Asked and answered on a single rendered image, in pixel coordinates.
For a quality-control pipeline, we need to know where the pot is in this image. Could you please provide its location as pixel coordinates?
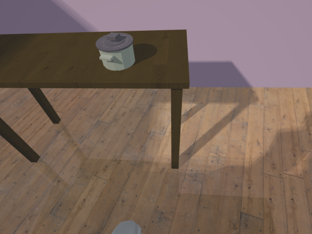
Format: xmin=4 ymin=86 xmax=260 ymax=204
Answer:
xmin=99 ymin=44 xmax=135 ymax=71

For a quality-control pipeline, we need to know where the robot left thigh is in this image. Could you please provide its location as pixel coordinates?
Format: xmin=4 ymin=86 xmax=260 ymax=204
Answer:
xmin=111 ymin=221 xmax=141 ymax=234

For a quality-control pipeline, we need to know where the knob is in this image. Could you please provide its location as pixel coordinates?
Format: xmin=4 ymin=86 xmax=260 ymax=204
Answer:
xmin=106 ymin=32 xmax=120 ymax=41

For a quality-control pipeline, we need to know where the table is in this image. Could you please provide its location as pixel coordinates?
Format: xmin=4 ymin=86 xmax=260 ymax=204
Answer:
xmin=0 ymin=30 xmax=190 ymax=169

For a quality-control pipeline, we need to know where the lid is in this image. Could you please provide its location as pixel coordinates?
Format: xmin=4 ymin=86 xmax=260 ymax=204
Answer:
xmin=96 ymin=33 xmax=134 ymax=52

